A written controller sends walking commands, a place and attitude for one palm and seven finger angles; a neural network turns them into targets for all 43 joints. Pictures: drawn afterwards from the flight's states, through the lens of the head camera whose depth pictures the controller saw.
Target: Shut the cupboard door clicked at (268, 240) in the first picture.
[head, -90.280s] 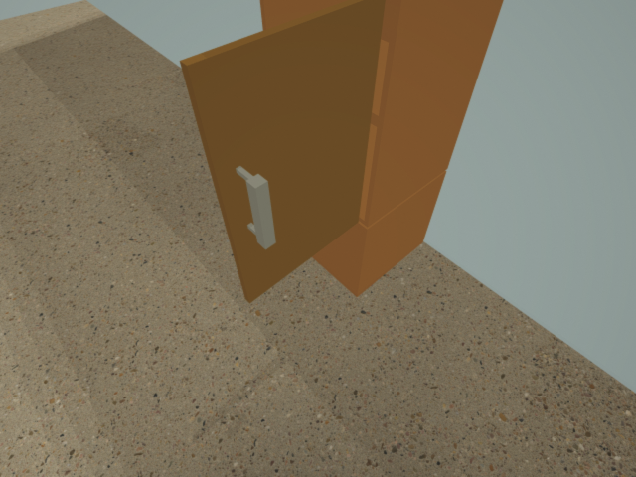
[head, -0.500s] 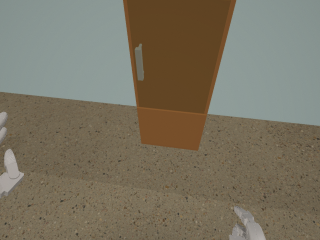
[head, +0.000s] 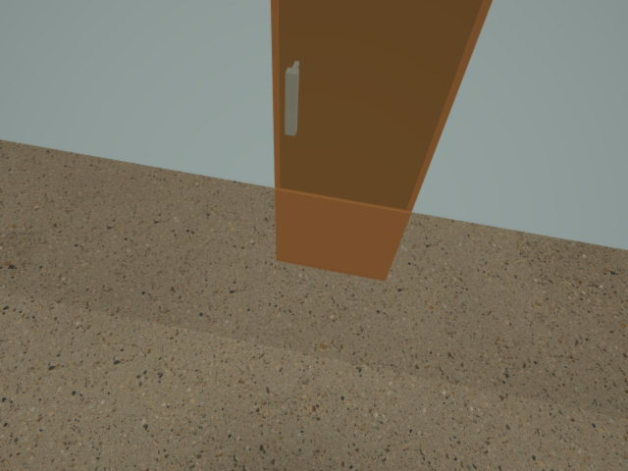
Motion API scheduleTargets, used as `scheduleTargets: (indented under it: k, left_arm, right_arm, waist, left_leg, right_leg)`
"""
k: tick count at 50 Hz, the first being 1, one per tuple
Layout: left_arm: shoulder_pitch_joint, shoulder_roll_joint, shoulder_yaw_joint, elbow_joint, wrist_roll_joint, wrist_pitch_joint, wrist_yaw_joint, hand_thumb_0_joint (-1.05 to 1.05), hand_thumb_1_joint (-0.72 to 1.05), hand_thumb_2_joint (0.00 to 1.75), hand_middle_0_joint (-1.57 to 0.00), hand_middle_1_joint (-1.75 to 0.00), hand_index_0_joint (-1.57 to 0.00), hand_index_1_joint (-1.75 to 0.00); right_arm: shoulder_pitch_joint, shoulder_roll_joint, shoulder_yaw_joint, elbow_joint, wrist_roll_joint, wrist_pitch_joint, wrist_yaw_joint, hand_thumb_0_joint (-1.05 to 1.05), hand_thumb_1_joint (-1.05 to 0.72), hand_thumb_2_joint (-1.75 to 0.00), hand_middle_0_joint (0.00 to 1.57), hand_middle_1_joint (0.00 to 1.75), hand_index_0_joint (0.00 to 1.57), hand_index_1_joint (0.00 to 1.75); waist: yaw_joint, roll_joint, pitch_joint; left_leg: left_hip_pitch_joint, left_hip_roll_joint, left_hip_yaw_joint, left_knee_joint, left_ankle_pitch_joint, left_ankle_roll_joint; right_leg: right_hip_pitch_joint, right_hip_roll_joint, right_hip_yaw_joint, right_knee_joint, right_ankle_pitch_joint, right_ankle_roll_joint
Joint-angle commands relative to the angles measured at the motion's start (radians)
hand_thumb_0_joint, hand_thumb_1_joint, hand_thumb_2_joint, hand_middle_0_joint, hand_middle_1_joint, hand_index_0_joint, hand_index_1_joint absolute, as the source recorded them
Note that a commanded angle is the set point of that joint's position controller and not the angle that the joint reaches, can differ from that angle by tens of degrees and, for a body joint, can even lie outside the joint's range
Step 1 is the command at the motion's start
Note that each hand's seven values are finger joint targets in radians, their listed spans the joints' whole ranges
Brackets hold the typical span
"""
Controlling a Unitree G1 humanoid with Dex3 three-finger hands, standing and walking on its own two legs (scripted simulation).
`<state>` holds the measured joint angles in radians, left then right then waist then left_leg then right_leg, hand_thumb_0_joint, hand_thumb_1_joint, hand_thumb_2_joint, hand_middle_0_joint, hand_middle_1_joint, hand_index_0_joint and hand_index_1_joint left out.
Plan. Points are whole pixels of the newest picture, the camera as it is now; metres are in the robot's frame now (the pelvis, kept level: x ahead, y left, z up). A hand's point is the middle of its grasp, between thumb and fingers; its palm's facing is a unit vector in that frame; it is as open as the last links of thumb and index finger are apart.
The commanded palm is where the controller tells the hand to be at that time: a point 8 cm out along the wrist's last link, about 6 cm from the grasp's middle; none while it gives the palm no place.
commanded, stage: let the arm hang, fingers relaxed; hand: left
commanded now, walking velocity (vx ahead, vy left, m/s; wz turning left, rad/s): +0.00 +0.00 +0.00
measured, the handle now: (293, 98) +0.90 +0.09 -0.02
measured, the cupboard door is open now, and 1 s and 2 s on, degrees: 0 0 0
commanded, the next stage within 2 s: look to check the result in 0.74 s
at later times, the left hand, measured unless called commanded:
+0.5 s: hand out of the picture -0.04 +0.20 -0.17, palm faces +0.02 -0.98 -0.22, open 7.4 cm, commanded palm none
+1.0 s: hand out of the picture -0.01 +0.19 -0.17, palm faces +0.00 -0.98 -0.21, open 7.4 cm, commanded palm none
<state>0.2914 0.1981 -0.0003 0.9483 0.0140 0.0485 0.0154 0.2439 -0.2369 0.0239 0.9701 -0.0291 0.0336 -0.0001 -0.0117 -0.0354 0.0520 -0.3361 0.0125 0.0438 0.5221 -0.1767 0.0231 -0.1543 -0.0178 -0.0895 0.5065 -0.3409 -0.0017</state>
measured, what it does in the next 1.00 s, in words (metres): stands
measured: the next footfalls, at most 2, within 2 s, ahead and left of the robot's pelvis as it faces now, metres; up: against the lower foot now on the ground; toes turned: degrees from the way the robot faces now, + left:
none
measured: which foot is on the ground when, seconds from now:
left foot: down 0.00-1.00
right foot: down 0.00-1.00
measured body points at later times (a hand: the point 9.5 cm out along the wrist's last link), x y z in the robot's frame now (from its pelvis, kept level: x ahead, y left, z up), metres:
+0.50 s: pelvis -0.01 +0.02 +0.01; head -0.02 +0.01 +0.46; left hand -0.04 +0.25 -0.15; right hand -0.01 -0.21 -0.16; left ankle +0.06 +0.10 -0.73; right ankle -0.04 -0.11 -0.73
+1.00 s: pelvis +0.00 +0.00 +0.01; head +0.01 +0.00 +0.46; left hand -0.01 +0.24 -0.15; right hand -0.02 -0.23 -0.15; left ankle +0.06 +0.10 -0.73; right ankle -0.04 -0.11 -0.73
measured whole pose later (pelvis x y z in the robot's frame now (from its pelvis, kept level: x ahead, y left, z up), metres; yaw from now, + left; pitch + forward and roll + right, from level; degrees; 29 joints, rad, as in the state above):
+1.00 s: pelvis +0.00 +0.00 +0.01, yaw -1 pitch -2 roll +0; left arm 0.30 0.17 0.02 1.14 0.02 0.00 0.03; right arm 0.28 -0.17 -0.01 1.14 -0.02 0.02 -0.02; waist -0.01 0.01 0.04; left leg -0.24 0.01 0.07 0.40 -0.12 0.03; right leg -0.08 -0.02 -0.07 0.40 -0.28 0.00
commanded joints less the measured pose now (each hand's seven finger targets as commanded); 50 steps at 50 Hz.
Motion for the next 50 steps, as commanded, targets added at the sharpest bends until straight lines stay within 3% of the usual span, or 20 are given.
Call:
scheduleTargets:
  k: [1, 6, 13, 24, 29, 31, 38, 41, 50]
  left_arm:
    - [0.059, 0.135, 0.037, 0.034, -0.003, -0.043, 0.0, 0.0, 0.9, 0.9, -0.2, -0.3, -0.2, -0.3]
    - [0.095, 0.109, 0.029, 0.13, -0.002, -0.046, 0.004, 0.0, 0.9, 0.9, -0.2, -0.3, -0.2, -0.3]
    - [0.141, 0.08, 0.025, 0.185, 0.002, -0.043, 0.012, 0.0, 0.9, 0.9, -0.2, -0.3, -0.2, -0.3]
    - [0.139, 0.073, 0.031, 0.18, 0.006, -0.047, 0.017, 0.0, 0.9, 0.9, -0.2, -0.3, -0.2, -0.3]
    - [0.119, 0.078, 0.034, 0.169, 0.005, -0.047, 0.015, 0.0, 0.9, 0.9, -0.2, -0.3, -0.2, -0.3]
    - [0.114, 0.087, 0.037, 0.163, 0.006, -0.05, 0.015, 0.0, 0.9, 0.9, -0.2, -0.3, -0.2, -0.3]
    - [0.086, 0.086, 0.036, 0.161, 0.001, -0.054, 0.013, 0.0, 0.9, 0.9, -0.2, -0.3, -0.2, -0.3]
    - [0.084, 0.093, 0.037, 0.161, 0.001, -0.057, 0.014, 0.0, 0.9, 0.9, -0.2, -0.3, -0.2, -0.3]
    - [0.069, 0.091, 0.034, 0.17, -0.001, -0.056, 0.015, 0.0, 0.9, 0.9, -0.2, -0.3, -0.2, -0.3]
  right_arm:
    - [-0.015, -0.111, -0.036, -0.001, 0.011, -0.032, -0.025, 0.0, -0.9, -0.9, 0.2, 0.3, 0.2, 0.3]
    - [0.044, -0.096, -0.048, 0.071, 0.018, -0.03, -0.034, 0.0, -0.9, -0.9, 0.2, 0.3, 0.2, 0.3]
    - [0.078, -0.068, -0.054, 0.12, 0.016, -0.026, -0.036, 0.0, -0.9, -0.9, 0.2, 0.3, 0.2, 0.3]
    - [0.08, -0.047, -0.057, 0.133, 0.013, -0.029, -0.03, 0.0, -0.9, -0.9, 0.2, 0.3, 0.2, 0.3]
    - [0.073, -0.044, -0.055, 0.128, 0.012, -0.029, -0.029, 0.0, -0.9, -0.9, 0.2, 0.3, 0.2, 0.3]
    - [0.077, -0.049, -0.057, 0.126, 0.014, -0.03, -0.029, 0.0, -0.9, -0.9, 0.2, 0.3, 0.2, 0.3]
    - [0.077, -0.044, -0.052, 0.126, 0.013, -0.035, -0.031, 0.0, -0.9, -0.9, 0.2, 0.3, 0.2, 0.3]
    - [0.075, -0.053, -0.053, 0.126, 0.016, -0.037, -0.032, 0.0, -0.9, -0.9, 0.2, 0.3, 0.2, 0.3]
    - [0.061, -0.056, -0.051, 0.136, 0.015, -0.036, -0.033, 0.0, -0.9, -0.9, 0.2, 0.3, 0.2, 0.3]
  waist:
    - [0.018, 0.172, -0.076]
    - [0.009, 0.078, -0.029]
    - [0.005, 0.024, 0.027]
    - [0.007, 0.017, 0.067]
    - [0.007, 0.047, 0.08]
    - [0.009, 0.03, 0.069]
    - [0.003, 0.055, 0.04]
    - [0.007, 0.03, 0.033]
    - [0.003, 0.041, 0.025]
  left_leg:
    - [0.119, 0.094, -0.135, -0.153, 0.042, 0.009]
    - [0.149, 0.103, -0.133, -0.193, -0.015, 0.015]
    - [0.14, 0.102, -0.134, -0.241, -0.12, 0.017]
    - [0.124, 0.087, -0.118, -0.255, -0.124, 0.012]
    - [0.116, 0.082, -0.111, -0.249, -0.121, 0.006]
    - [0.126, 0.082, -0.106, -0.237, -0.094, 0.007]
    - [0.143, 0.082, -0.099, -0.215, -0.023, 0.002]
    - [0.159, 0.087, -0.095, -0.198, 0.034, 0.005]
    - [0.179, 0.092, -0.096, -0.195, 0.054, 0.005]
  right_leg:
    - [-0.009, -0.084, 0.115, -0.16, 0.081, -0.051]
    - [-0.042, -0.08, 0.099, -0.191, 0.058, -0.047]
    - [-0.086, -0.076, 0.093, -0.19, 0.004, -0.041]
    - [-0.118, -0.079, 0.104, -0.196, -0.013, -0.035]
    - [-0.125, -0.08, 0.11, -0.205, -0.02, -0.037]
    - [-0.119, -0.084, 0.108, -0.209, -0.013, -0.04]
    - [-0.088, -0.089, 0.115, -0.212, 0.034, -0.043]
    - [-0.076, -0.09, 0.112, -0.215, 0.064, -0.044]
    - [-0.064, -0.092, 0.112, -0.219, 0.078, -0.044]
